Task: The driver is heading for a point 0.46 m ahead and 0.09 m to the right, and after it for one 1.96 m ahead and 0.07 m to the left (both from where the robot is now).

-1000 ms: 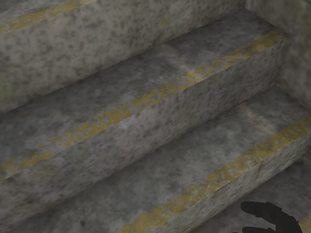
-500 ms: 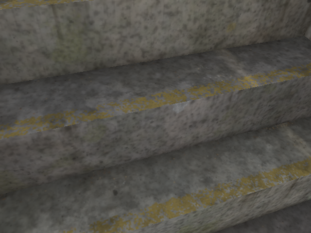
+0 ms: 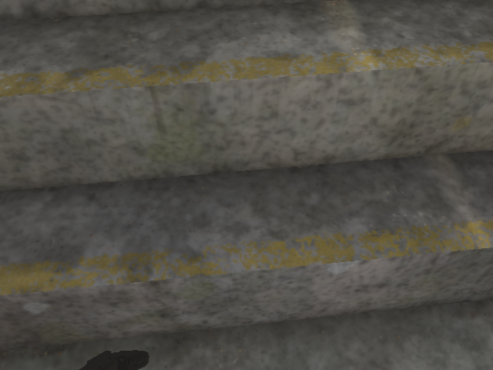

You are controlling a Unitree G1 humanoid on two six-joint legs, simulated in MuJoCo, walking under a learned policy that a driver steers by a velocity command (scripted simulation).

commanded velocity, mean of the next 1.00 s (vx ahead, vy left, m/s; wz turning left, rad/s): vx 0.50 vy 0.00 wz -0.19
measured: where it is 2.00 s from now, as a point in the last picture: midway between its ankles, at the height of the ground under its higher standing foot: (429, 240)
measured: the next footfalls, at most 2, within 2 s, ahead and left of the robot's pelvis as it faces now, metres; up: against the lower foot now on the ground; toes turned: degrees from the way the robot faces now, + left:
left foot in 0.46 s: +0.33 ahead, +0.14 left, +0.22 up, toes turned +12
right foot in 1.22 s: +0.57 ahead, -0.40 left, +0.44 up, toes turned -29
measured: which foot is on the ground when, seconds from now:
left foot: up 0.00-0.44, down 0.46-1.00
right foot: down 0.00-0.50, up 0.52-1.00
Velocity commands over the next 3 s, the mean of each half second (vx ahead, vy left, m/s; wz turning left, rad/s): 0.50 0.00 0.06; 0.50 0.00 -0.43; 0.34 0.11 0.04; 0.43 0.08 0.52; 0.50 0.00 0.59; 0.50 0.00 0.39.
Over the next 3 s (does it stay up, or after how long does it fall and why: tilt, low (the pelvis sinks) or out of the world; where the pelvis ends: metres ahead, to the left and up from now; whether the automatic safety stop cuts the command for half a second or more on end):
stays up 0.69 -0.27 0.71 its command is cut before an obstacle after 1.2 s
